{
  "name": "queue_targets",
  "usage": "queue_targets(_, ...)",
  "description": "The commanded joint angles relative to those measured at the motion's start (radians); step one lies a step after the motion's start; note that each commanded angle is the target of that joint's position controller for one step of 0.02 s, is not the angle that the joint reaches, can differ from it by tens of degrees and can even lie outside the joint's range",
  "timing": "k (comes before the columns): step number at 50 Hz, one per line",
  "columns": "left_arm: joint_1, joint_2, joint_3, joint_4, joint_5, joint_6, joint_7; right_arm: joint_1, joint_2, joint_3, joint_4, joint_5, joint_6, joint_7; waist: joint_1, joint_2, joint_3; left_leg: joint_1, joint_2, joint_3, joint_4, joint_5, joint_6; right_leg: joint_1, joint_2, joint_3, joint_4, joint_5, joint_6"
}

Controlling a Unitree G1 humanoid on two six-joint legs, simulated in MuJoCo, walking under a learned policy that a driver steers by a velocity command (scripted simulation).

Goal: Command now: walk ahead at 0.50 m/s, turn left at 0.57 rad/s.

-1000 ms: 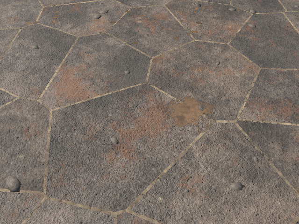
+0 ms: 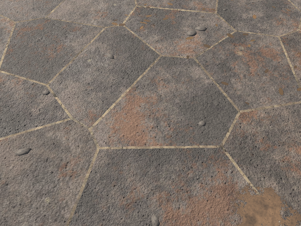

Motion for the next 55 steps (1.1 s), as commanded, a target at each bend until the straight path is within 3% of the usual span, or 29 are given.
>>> queue_targets(1,0.017,0.115,0.036,-0.085,0.022,-0.001,0.003,-0.001,-0.089,-0.015,-0.080,-0.002,-0.019,-0.012,0.033,0.003,-0.106,0.212,0.267,-0.374,-0.275,0.254,0.200,-0.204,-0.070,0.050,-0.096,0.075,0.018)
queue_targets(4,-0.006,0.072,0.024,-0.091,0.029,0.023,0.004,0.047,-0.111,-0.016,-0.058,-0.009,-0.027,-0.030,0.025,0.032,-0.084,0.156,0.250,-0.244,-0.307,0.407,0.187,-0.212,-0.077,0.005,-0.242,0.204,0.052)
queue_targets(8,-0.130,0.052,0.010,-0.117,0.014,0.024,-0.004,0.111,-0.116,-0.010,-0.026,-0.009,-0.028,-0.039,-0.039,0.072,-0.053,0.191,0.215,-0.142,-0.319,0.372,0.114,-0.218,-0.060,-0.021,-0.509,0.470,0.029)
queue_targets(11,-0.207,0.053,0.004,-0.139,0.001,0.021,-0.020,0.136,-0.132,-0.008,-0.005,-0.013,-0.035,-0.039,-0.078,0.074,-0.023,0.256,0.250,-0.133,-0.337,0.269,0.092,-0.225,-0.039,-0.030,-0.625,0.560,0.003)
queue_targets(15,-0.267,0.062,0.000,-0.180,-0.006,0.016,-0.050,0.163,-0.138,-0.009,0.030,-0.017,-0.025,-0.042,-0.092,0.061,0.015,0.442,0.324,-0.118,-0.288,0.347,0.083,-0.337,-0.015,-0.018,-0.680,0.446,-0.041)
queue_targets(18,-0.216,0.079,0.006,-0.188,-0.004,0.015,-0.071,0.124,-0.159,-0.013,0.025,-0.017,-0.011,-0.052,-0.045,0.086,-0.034,0.494,0.333,-0.064,-0.174,0.680,0.049,-0.239,0.041,-0.065,-0.694,0.313,-0.086)
queue_targets(19,-0.153,0.102,0.017,-0.177,0.000,0.019,-0.070,0.110,-0.173,-0.016,0.019,-0.018,-0.006,-0.056,-0.012,0.104,-0.087,0.495,0.323,-0.045,-0.090,0.864,0.036,-0.137,0.079,-0.099,-0.684,0.274,-0.104)
queue_targets(20,-0.025,0.136,0.037,-0.148,0.003,0.023,-0.066,0.084,-0.179,-0.014,0.011,-0.016,0.003,-0.060,0.061,0.095,-0.156,0.462,0.291,-0.009,0.076,0.978,0.015,0.034,0.122,-0.125,-0.719,0.293,-0.130)
queue_targets(21,0.130,0.189,0.060,-0.120,0.008,0.028,-0.056,0.072,-0.175,-0.008,-0.007,-0.018,0.001,-0.066,0.134,0.052,-0.240,0.289,0.257,0.015,0.319,0.834,-0.020,0.301,0.061,-0.012,-0.732,0.359,-0.179)
queue_targets(22,0.228,0.290,0.085,-0.121,0.017,0.029,-0.048,0.174,-0.074,0.024,-0.041,-0.034,-0.023,-0.053,0.097,-0.180,-0.377,-0.132,0.087,0.031,0.743,0.245,-0.100,0.700,-0.201,0.468,-0.754,0.304,-0.363)
queue_targets(23,0.248,0.229,0.067,-0.107,0.004,0.031,-0.048,0.176,-0.072,0.036,-0.032,-0.033,-0.056,-0.036,0.101,-0.232,-0.457,-0.340,0.010,-0.118,0.886,-0.358,-0.103,0.840,-0.277,0.782,-0.910,0.214,-0.416)
queue_targets(24,0.206,0.174,0.053,-0.117,0.002,0.038,-0.041,0.090,-0.138,0.021,-0.061,0.003,-0.080,-0.020,0.116,-0.158,-0.324,-0.441,0.080,-0.168,0.915,-0.305,-0.083,0.758,-0.242,0.662,-0.931,0.120,-0.353)
queue_targets(25,0.136,0.152,0.046,-0.140,0.004,0.044,-0.037,0.020,-0.140,0.025,-0.082,0.011,-0.091,-0.017,0.095,-0.054,-0.210,-0.439,0.127,-0.146,0.848,-0.224,-0.074,0.596,-0.207,0.534,-0.949,0.151,-0.317)
queue_targets(26,0.079,0.137,0.039,-0.158,0.007,0.047,-0.037,-0.011,-0.136,0.021,-0.089,-0.007,-0.092,-0.023,0.057,0.028,-0.131,-0.398,0.158,-0.127,0.754,-0.182,-0.079,0.436,-0.172,0.454,-0.973,0.242,-0.297)
queue_targets(27,0.045,0.120,0.031,-0.175,0.014,0.047,-0.036,-0.003,-0.141,0.012,-0.092,-0.023,-0.082,-0.029,0.021,0.034,-0.101,-0.330,0.185,-0.123,0.686,-0.156,-0.089,0.330,-0.141,0.397,-1.000,0.327,-0.287)
queue_targets(29,0.022,0.127,0.033,-0.191,0.013,0.048,-0.032,0.035,-0.118,0.012,-0.098,-0.032,-0.058,-0.037,-0.018,-0.017,-0.090,-0.264,0.198,-0.106,0.600,-0.139,-0.119,0.220,-0.103,0.342,-1.031,0.414,-0.294)
queue_targets(32,0.039,0.171,0.047,-0.192,0.013,0.049,-0.014,-0.020,-0.093,0.018,-0.127,-0.039,-0.039,-0.054,-0.014,-0.039,-0.062,-0.236,0.169,-0.067,0.425,-0.029,-0.169,0.120,-0.057,0.229,-1.016,0.672,-0.277)
queue_targets(35,0.089,0.179,0.055,-0.176,-0.003,0.076,0.005,-0.110,-0.061,0.029,-0.147,-0.038,-0.040,-0.054,0.026,-0.069,-0.104,-0.132,0.097,-0.048,0.198,0.173,-0.179,0.101,0.014,0.160,-0.934,0.754,-0.200)
queue_targets(38,0.127,0.172,0.055,-0.169,-0.010,0.105,0.019,-0.178,-0.073,0.025,-0.169,-0.021,-0.037,-0.044,0.053,-0.101,-0.129,-0.108,0.053,-0.070,0.071,0.219,-0.178,0.165,0.003,0.237,-0.870,0.637,-0.166)
queue_targets(41,0.100,0.159,0.056,-0.191,-0.004,0.122,0.032,-0.159,-0.118,0.006,-0.171,-0.023,-0.046,-0.035,0.025,-0.119,-0.135,-0.078,0.051,-0.118,-0.030,0.159,-0.149,0.251,-0.020,0.360,-0.772,0.552,-0.143)
queue_targets(43,0.065,0.112,0.041,-0.210,0.006,0.118,0.034,-0.056,-0.138,0.000,-0.143,-0.044,-0.062,-0.035,-0.021,-0.097,-0.193,0.087,0.123,-0.110,-0.129,0.370,-0.093,0.259,0.028,0.313,-0.613,0.521,-0.091)
queue_targets(44,0.087,0.052,0.018,-0.227,0.027,0.109,0.033,0.007,-0.177,-0.002,-0.148,-0.067,-0.064,-0.041,-0.029,0.027,-0.302,0.310,0.296,-0.264,-0.079,0.717,-0.022,0.155,0.100,0.229,-0.398,0.272,-0.050)
queue_targets(45,0.299,0.018,0.004,-0.201,0.016,0.104,0.027,0.030,-0.182,0.000,-0.127,-0.081,-0.051,-0.039,0.057,0.300,-0.404,0.543,0.514,-0.572,-0.046,0.930,0.199,-0.063,0.215,0.185,-0.165,-0.333,0.011)
queue_targets(46,0.360,0.097,0.011,-0.153,0.015,0.111,0.019,0.014,-0.097,0.018,-0.123,-0.044,-0.042,-0.030,0.062,0.223,-0.416,0.477,0.516,-0.671,-0.084,0.601,0.219,-0.083,0.124,0.212,-0.107,-0.312,0.038)
queue_targets(47,0.244,0.140,0.023,-0.152,0.015,0.129,0.020,-0.032,-0.043,0.036,-0.136,-0.030,-0.035,-0.023,0.027,0.138,-0.297,0.388,0.431,-0.562,-0.101,0.430,0.169,-0.102,0.083,0.166,-0.091,-0.256,0.068)
queue_targets(49,0.104,0.146,0.033,-0.182,0.031,0.159,0.030,-0.101,-0.071,0.038,-0.142,-0.022,-0.004,-0.013,0.021,0.088,-0.168,0.212,0.337,-0.481,-0.157,0.203,0.109,-0.104,0.055,0.099,-0.193,-0.182,0.091)
queue_targets(51,0.075,0.108,0.026,-0.193,0.024,0.164,0.032,-0.123,-0.147,0.011,-0.150,-0.026,0.024,-0.021,0.033,0.146,-0.107,0.082,0.249,-0.394,-0.194,0.180,0.074,0.000,0.076,0.035,-0.367,-0.151,0.090)
queue_targets(53,0.085,0.083,0.021,-0.182,0.020,0.154,0.040,-0.090,-0.172,-0.004,-0.152,-0.023,0.037,-0.031,0.024,0.166,-0.146,0.114,0.239,-0.396,-0.193,0.194,0.088,0.044,0.102,0.019,-0.445,-0.116,0.085)
queue_targets(55,0.074,0.089,0.024,-0.179,0.017,0.151,0.044,-0.078,-0.172,-0.010,-0.159,-0.014,0.043,-0.039,0.016,0.167,-0.175,0.137,0.254,-0.437,-0.203,0.132,0.100,0.058,0.104,0.036,-0.486,-0.058,0.075)
Keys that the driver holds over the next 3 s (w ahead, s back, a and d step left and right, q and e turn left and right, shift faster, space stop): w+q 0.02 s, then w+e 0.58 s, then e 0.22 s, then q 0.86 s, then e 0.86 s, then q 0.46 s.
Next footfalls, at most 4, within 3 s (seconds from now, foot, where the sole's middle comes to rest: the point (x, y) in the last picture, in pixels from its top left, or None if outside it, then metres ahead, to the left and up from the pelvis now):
0.42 right None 0.42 -0.15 -0.77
0.86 left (158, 175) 0.68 -0.02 -0.77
1.26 right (204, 201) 0.56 -0.22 -0.77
1.68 left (144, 197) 0.58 0.05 -0.77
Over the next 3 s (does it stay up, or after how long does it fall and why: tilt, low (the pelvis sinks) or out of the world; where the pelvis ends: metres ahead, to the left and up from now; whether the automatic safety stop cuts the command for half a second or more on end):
stays up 0.54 -0.06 0.00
